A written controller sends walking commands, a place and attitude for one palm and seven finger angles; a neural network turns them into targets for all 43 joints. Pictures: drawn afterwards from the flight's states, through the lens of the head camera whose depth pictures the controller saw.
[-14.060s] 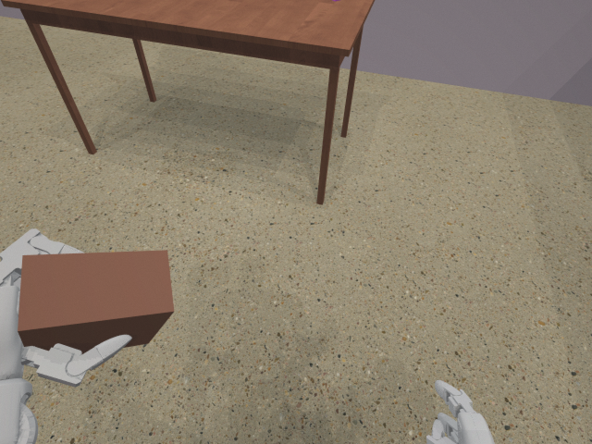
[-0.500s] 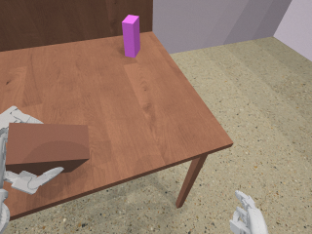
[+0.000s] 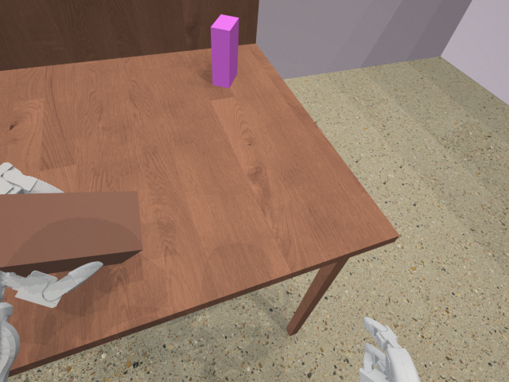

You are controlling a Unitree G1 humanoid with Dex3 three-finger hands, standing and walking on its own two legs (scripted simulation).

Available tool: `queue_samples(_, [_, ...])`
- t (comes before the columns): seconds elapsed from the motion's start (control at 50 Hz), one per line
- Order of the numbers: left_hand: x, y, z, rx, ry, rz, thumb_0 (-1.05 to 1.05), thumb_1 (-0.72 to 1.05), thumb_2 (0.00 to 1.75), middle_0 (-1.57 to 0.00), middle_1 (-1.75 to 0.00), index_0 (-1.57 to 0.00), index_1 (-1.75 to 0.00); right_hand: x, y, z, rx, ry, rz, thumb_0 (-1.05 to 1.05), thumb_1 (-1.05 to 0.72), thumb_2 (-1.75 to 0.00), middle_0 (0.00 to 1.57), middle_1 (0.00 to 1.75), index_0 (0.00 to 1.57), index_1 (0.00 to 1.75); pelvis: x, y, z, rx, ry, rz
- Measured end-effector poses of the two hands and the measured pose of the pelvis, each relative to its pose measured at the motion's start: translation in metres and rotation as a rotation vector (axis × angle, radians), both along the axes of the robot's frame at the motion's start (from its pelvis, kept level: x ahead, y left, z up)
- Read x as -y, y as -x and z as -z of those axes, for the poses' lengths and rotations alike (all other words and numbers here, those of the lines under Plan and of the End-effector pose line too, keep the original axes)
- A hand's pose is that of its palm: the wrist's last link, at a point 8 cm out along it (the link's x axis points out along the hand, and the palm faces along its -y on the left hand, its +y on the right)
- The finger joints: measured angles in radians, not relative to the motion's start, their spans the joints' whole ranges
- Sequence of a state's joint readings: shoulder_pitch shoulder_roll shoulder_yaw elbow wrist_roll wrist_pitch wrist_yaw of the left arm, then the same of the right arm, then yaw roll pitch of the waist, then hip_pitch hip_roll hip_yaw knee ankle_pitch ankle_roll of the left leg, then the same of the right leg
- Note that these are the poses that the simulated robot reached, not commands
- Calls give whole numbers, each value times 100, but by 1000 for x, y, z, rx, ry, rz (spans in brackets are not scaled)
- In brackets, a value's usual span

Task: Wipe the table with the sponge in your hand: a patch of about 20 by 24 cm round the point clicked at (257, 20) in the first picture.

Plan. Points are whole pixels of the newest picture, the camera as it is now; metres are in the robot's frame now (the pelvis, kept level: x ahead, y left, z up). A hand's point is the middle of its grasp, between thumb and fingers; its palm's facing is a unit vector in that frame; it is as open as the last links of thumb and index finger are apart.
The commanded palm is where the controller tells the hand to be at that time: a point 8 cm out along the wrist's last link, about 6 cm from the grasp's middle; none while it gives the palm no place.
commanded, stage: come to a stop and stand still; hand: left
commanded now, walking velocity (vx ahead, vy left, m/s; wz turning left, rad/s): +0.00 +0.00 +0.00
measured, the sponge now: (92, 235) +0.24 +0.22 +0.15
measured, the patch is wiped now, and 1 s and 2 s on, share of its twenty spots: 0.00 0.00 0.00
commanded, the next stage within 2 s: look again from close up in 0.36 s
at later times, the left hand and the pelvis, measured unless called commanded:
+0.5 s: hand (49, 238) +0.23 +0.26 +0.16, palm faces +0.40 -0.85 -0.35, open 10.3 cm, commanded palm +0.17 +0.29 +0.18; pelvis +0.01 +0.01 +0.00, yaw +1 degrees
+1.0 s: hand (67, 247) +0.22 +0.24 +0.16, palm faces +0.39 -0.85 -0.35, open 10.3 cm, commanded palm +0.16 +0.27 +0.18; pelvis +0.00 -0.01 +0.00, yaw +0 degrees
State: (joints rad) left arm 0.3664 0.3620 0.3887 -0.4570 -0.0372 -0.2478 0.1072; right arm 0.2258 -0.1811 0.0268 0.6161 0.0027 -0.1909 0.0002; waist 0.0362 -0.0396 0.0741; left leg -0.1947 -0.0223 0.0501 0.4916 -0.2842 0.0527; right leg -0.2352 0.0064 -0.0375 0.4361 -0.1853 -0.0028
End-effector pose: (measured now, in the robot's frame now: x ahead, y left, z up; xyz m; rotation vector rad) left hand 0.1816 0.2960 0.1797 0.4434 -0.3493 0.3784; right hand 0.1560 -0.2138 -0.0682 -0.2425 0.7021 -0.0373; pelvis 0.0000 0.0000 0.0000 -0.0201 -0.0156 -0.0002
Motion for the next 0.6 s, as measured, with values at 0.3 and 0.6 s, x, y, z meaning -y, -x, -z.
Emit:
queue_samples(0.3, [-8, -9, 11, -57, 23, 29, -1, -51, 102, -71, -135, -71, -135, -12, -44, -21, 76, 31, 0, 1, -90, -90, 20, 30, 21, 30, -11, -11, -1, -4, 8, -5])
queue_samples(0.6, [-2, -2, 11, -93, 29, 3, -1, -51, 102, -71, -135, -71, -135, -12, -21, -3, -3, -4, 15, 1, -90, -90, 20, 30, 21, 30, -7, -6, -2, -2, 3, -14])
